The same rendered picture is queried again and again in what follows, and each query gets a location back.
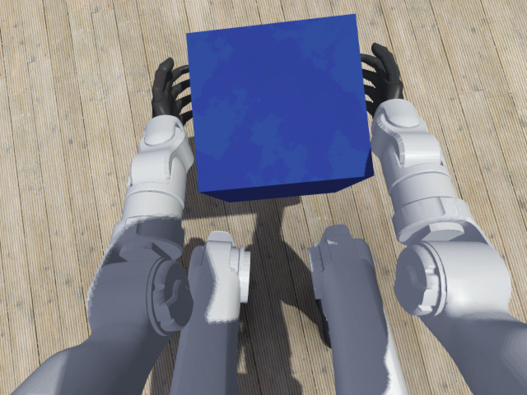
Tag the right robot foot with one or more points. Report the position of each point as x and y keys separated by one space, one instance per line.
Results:
x=325 y=323

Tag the robot left thigh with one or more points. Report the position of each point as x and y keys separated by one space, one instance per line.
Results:
x=206 y=361

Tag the robot right forearm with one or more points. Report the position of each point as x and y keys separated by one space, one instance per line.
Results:
x=426 y=206

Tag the carton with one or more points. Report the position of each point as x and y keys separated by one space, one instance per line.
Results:
x=279 y=109

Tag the robot left hand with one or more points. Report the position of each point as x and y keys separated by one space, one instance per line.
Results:
x=164 y=94

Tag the robot left upper arm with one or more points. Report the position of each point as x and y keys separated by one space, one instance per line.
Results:
x=133 y=308

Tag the robot right upper arm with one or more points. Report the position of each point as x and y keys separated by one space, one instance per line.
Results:
x=461 y=291

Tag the robot left forearm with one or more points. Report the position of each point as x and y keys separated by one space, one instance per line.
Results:
x=150 y=226

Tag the robot right hand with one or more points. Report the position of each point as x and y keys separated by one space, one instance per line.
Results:
x=386 y=78

